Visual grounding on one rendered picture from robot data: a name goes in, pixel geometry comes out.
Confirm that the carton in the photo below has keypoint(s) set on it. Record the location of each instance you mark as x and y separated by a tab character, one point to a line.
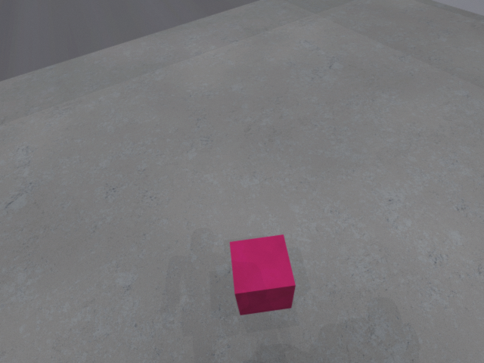
263	277

